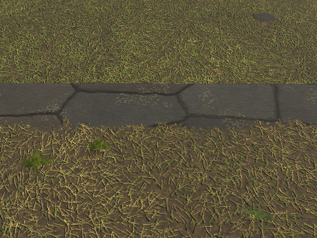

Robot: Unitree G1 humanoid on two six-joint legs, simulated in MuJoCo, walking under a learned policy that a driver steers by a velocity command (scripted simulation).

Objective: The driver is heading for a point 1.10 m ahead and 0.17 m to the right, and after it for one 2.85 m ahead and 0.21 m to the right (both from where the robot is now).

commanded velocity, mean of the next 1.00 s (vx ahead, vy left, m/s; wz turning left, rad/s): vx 0.50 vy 0.00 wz -0.03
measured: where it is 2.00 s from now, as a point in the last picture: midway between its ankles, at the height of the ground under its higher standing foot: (185, 139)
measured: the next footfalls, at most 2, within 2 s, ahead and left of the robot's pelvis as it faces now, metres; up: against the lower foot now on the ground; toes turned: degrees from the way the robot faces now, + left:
right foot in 0.30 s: +0.34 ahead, -0.17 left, +0.00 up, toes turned -2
left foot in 0.86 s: +0.66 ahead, +0.07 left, +0.00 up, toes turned +3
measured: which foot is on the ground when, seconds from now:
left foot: down 0.00-0.32, up 0.34-0.84, down 0.86-1.00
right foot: up 0.00-0.28, down 0.30-0.88, up 0.90-1.00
